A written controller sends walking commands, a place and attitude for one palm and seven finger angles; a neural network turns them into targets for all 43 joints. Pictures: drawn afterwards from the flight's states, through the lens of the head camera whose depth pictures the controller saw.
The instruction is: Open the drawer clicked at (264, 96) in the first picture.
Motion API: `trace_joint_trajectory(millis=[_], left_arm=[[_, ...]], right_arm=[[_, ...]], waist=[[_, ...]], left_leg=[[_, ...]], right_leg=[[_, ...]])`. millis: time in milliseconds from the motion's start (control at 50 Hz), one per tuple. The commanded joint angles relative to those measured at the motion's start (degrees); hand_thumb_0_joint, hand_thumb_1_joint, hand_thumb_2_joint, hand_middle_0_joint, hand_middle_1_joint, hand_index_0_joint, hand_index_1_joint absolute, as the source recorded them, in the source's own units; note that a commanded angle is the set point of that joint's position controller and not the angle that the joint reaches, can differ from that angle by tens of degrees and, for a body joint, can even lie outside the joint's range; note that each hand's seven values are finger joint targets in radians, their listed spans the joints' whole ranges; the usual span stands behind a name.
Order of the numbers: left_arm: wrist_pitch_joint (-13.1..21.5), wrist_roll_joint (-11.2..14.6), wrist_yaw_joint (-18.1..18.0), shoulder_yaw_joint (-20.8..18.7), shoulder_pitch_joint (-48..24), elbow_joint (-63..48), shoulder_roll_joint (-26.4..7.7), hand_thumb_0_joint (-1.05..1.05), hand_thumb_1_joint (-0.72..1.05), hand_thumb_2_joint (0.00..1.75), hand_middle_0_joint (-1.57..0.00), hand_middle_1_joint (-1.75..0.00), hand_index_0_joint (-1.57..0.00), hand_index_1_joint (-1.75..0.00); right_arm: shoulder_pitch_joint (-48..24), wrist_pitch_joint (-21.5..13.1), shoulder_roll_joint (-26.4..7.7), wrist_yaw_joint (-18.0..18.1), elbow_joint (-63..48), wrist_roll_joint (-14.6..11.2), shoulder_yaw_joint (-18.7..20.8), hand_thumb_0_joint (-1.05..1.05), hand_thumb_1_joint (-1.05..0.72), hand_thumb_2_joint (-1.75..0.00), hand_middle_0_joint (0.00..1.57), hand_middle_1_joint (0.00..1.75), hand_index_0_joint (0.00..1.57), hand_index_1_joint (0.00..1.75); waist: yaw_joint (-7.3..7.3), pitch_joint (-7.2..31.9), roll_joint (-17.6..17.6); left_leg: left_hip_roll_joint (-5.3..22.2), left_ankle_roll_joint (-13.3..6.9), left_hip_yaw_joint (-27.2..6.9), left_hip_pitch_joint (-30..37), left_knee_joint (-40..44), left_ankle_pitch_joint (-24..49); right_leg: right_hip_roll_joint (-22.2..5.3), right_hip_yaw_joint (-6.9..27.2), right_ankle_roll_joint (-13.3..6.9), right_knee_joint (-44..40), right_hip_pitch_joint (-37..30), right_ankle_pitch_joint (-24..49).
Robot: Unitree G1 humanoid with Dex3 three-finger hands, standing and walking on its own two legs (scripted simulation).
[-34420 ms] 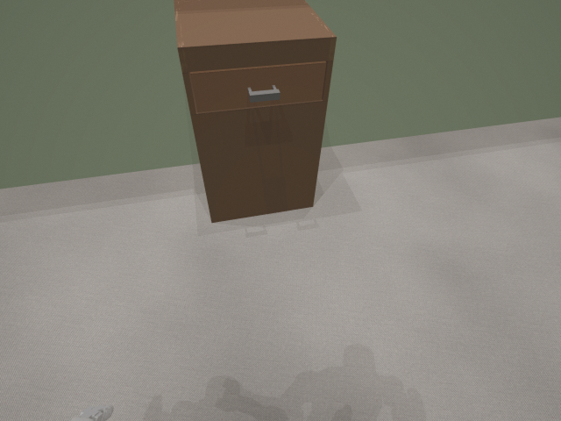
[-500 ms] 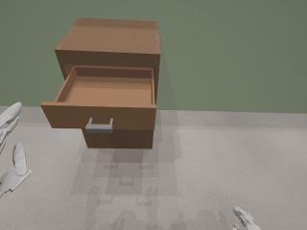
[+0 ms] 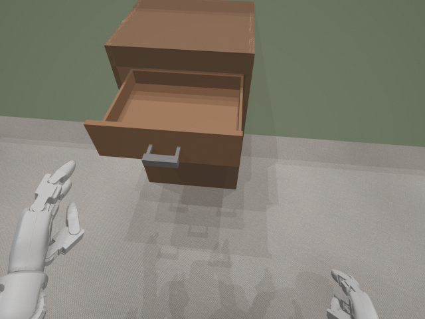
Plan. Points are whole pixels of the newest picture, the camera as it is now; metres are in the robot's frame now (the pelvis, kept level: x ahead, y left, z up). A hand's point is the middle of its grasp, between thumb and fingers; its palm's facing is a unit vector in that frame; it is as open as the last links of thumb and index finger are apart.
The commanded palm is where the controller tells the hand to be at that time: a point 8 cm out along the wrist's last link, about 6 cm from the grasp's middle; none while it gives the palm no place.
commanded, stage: let the arm hang, fingers relaxed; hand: left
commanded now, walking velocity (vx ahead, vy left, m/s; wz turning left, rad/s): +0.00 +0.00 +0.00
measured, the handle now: (162, 154) +0.56 +0.17 -0.10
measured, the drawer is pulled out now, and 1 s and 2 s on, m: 0.30 0.30 0.30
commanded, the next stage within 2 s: look to check the result in 1.02 s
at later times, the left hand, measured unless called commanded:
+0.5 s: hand out of the picture +0.01 +0.20 -0.17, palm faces +0.02 -0.97 -0.24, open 7.2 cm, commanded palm none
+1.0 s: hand out of the picture +0.02 +0.17 -0.17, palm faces +0.00 -0.98 -0.18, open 7.3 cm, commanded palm none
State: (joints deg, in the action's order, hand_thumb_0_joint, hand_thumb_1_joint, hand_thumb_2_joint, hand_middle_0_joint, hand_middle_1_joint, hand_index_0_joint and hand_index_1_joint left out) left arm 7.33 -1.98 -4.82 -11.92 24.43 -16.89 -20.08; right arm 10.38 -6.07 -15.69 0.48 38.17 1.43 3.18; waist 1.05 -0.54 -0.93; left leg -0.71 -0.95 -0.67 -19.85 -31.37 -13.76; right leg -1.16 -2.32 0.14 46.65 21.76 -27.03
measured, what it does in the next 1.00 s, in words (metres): stands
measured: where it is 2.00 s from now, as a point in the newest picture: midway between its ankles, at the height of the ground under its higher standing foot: outside the picture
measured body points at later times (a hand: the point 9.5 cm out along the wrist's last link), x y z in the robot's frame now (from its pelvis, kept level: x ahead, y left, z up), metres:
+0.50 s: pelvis +0.02 +0.00 +0.01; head +0.05 +0.01 +0.46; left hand +0.01 +0.25 -0.15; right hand +0.02 -0.23 -0.14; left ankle +0.03 +0.11 -0.73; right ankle -0.01 -0.12 -0.73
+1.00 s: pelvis +0.02 +0.01 +0.01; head +0.04 +0.01 +0.46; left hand +0.02 +0.23 -0.15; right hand -0.01 -0.20 -0.15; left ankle +0.03 +0.11 -0.73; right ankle -0.01 -0.12 -0.73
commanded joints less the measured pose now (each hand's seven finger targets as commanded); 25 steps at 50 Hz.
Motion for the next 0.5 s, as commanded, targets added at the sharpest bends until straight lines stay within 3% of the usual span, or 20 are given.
trace_joint_trajectory(millis=[0, 20, 40, 60, 80, 100, 120, 140, 160, 180, 200, 220, 260, 280, 360, 480], left_arm=[[-7.51, -1.16, 3.37, 8.51, -3.53, 23.20, 4.40, 0.00, 0.90, 0.90, -0.20, -0.30, -0.20, -0.30], [-7.30, -0.82, 3.56, 8.12, -3.66, 27.33, 3.57, 0.00, 0.90, 0.90, -0.20, -0.30, -0.20, -0.30], [-7.32, -0.58, 3.75, 7.59, -2.65, 32.05, 2.48, 0.00, 0.90, 0.90, -0.20, -0.30, -0.20, -0.30], [-7.27, -0.37, 3.67, 7.21, -1.62, 36.80, 0.25, 0.00, 0.90, 0.90, -0.20, -0.30, -0.20, -0.30], [-7.25, -0.29, 3.57, 6.60, -0.74, 40.96, -3.39, 0.00, 0.90, 0.90, -0.20, -0.30, -0.20, -0.30], [-7.11, -0.19, 4.00, 6.56, -2.22, 44.16, -6.24, 0.00, 0.90, 0.90, -0.20, -0.30, -0.20, -0.30], [-7.42, -0.10, 4.43, 7.50, -5.18, 46.45, -6.73, 0.00, 0.90, 0.90, -0.20, -0.30, -0.20, -0.30], [-7.51, 0.35, 4.32, 7.82, -8.04, 48.60, -4.67, 0.00, 0.90, 0.90, -0.20, -0.30, -0.20, -0.30], [-7.58, 0.62, 4.10, 8.09, -10.24, 50.96, -3.88, 0.00, 0.90, 0.90, -0.20, -0.30, -0.20, -0.30], [-7.22, 0.95, 4.00, 8.41, -10.09, 53.65, -2.63, 0.00, 0.90, 0.90, -0.20, -0.30, -0.20, -0.30], [-6.91, 1.10, 3.87, 8.61, -9.16, 56.07, -1.95, 0.00, 0.90, 0.90, -0.20, -0.30, -0.20, -0.30], [-6.81, 1.28, 3.71, 8.88, -8.29, 58.09, -0.94, 0.00, 0.90, 0.90, -0.20, -0.30, -0.20, -0.30], [-7.14, 1.12, 3.28, 8.17, -5.90, 61.35, 2.04, 0.00, 0.90, 0.90, -0.20, -0.30, -0.20, -0.30], [-7.23, 1.40, 3.34, 8.66, -5.54, 63.24, 2.04, 0.00, 0.90, 0.90, -0.20, -0.30, -0.20, -0.30], [-7.27, 1.40, 3.36, 9.26, -5.40, 68.87, 3.16, 0.00, 0.90, 0.90, -0.20, -0.30, -0.20, -0.30], [-7.52, 1.42, 3.08, 10.12, -4.71, 74.80, 3.76, 0.00, 0.90, 0.90, -0.20, -0.30, -0.20, -0.30]], right_arm=[[4.47, 1.48, -6.60, -0.19, -1.80, 1.51, 0.81, 0.00, -0.90, -0.90, 0.20, 0.30, 0.20, 0.30], [3.82, 2.34, -6.91, -0.23, -1.34, 1.09, 0.42, 0.00, -0.90, -0.90, 0.20, 0.30, 0.20, 0.30], [2.07, 3.21, -6.56, -0.22, -0.96, 0.39, 0.00, 0.00, -0.90, -0.90, 0.20, 0.30, 0.20, 0.30], [0.47, 3.63, -4.64, -0.17, -0.82, -0.37, -0.55, 0.00, -0.90, -0.90, 0.20, 0.30, 0.20, 0.30], [-0.23, 4.15, -2.45, -0.15, -0.73, -0.94, -0.74, 0.00, -0.90, -0.90, 0.20, 0.30, 0.20, 0.30], [0.44, 4.73, -2.11, -0.18, -0.03, -0.84, -0.75, 0.00, -0.90, -0.90, 0.20, 0.30, 0.20, 0.30], [2.00, 5.49, -2.07, -0.37, 1.36, -1.01, -0.87, 0.00, -0.90, -0.90, 0.20, 0.30, 0.20, 0.30], [0.77, 6.42, -1.22, -0.27, 2.93, -0.42, -0.86, 0.00, -0.90, -0.90, 0.20, 0.30, 0.20, 0.30], [1.87, 6.80, -1.64, -0.13, 4.06, -0.35, -0.79, 0.00, -0.90, -0.90, 0.20, 0.30, 0.20, 0.30], [2.47, 6.58, -1.33, -0.01, 5.76, -0.40, -1.09, 0.00, -0.90, -0.90, 0.20, 0.30, 0.20, 0.30], [3.64, 6.17, -0.78, 0.09, 7.30, -0.63, -1.45, 0.00, -0.90, -0.90, 0.20, 0.30, 0.20, 0.30], [4.44, 5.89, -0.59, 0.25, 8.84, -0.71, -1.60, 0.00, -0.90, -0.90, 0.20, 0.30, 0.20, 0.30], [5.59, 5.39, -0.39, 0.82, 11.17, -0.35, -1.53, 0.00, -0.90, -0.90, 0.20, 0.30, 0.20, 0.30], [6.11, 5.40, -0.12, 1.07, 12.29, -0.46, -1.76, 0.00, -0.90, -0.90, 0.20, 0.30, 0.20, 0.30], [7.71, 5.41, -0.03, 1.69, 15.32, -0.83, -1.62, 0.00, -0.90, -0.90, 0.20, 0.30, 0.20, 0.30], [9.50, 5.50, 0.54, 1.86, 19.52, -0.85, -2.10, 0.00, -0.90, -0.90, 0.20, 0.30, 0.20, 0.30]], waist=[[1.09, 8.53, 4.91], [-0.12, 9.21, 5.60], [-1.95, 9.39, 5.72], [-3.02, 9.88, 7.21], [-3.24, 8.58, 10.68], [-2.44, 4.96, 8.67], [-0.46, 2.06, 2.25], [-0.55, -1.00, 8.20], [0.19, -2.73, 12.86], [-0.03, -3.56, 9.31], [0.28, -1.95, 5.16], [0.16, -0.41, 1.72], [-0.85, 1.79, -8.36], [-0.98, 3.28, -9.74], [-1.05, 3.20, -2.10], [-0.98, -1.04, -1.10]], left_leg=[[13.79, -9.52, -13.15, 16.32, 1.74, 45.32], [12.43, -8.11, -10.90, 15.71, 0.74, 44.90], [9.74, -5.75, -7.55, 11.13, -0.79, 37.91], [4.98, -2.47, -3.23, 4.38, -3.03, 25.04], [0.34, 0.14, -0.54, -4.00, -5.95, 3.89], [-0.82, 1.33, 1.48, -4.87, -7.44, -10.67], [-0.57, 1.12, 0.86, 0.45, -6.48, -12.22], [-0.31, 0.93, 0.87, 2.11, -6.69, -8.07], [0.38, 0.71, 0.22, 3.10, -5.35, -2.94], [0.74, 0.54, -0.34, 4.07, -3.18, 1.93], [1.44, 0.39, -0.98, 6.46, 0.09, 6.95], [2.47, 0.15, -1.73, 8.52, 2.26, 10.91], [5.07, -1.20, -4.37, 11.43, 4.14, 17.52], [5.93, -1.95, -4.92, 11.52, 5.25, 18.23], [6.32, -2.14, -4.94, 11.77, 7.28, 15.34], [6.08, -1.98, -4.67, 11.04, 10.43, 10.90]], right_leg=[[0.73, 1.87, 0.40, -0.02, 6.32, -5.35], [0.88, 1.50, 0.35, -5.78, 1.60, -0.09], [0.65, 1.67, 0.46, -13.38, -6.46, 10.01], [-2.12, 5.61, -0.34, -18.07, -15.17, 27.46], [-10.15, 16.67, -3.45, -21.30, -20.29, 37.35], [-16.34, 21.00, -7.49, -23.70, -16.62, 36.74], [-16.05, 17.85, -8.74, -25.15, -8.39, 24.53], [-11.24, 18.13, -7.89, -27.24, -3.80, 17.46], [-8.77, 15.50, -7.11, -27.66, -3.43, 17.57], [-8.01, 14.03, -6.34, -26.55, -4.69, 23.25], [-6.73, 12.91, -5.44, -24.78, -6.38, 27.96], [-5.15, 11.09, -4.39, -23.71, -7.49, 28.10], [-2.35, 8.22, -3.39, -21.76, -8.77, 24.26], [-1.85, 6.68, -2.92, -21.94, -10.73, 22.45], [-1.67, 5.87, -2.70, -23.74, -12.85, 22.18], [-2.15, 5.93, -2.54, -25.74, -12.01, 19.75]])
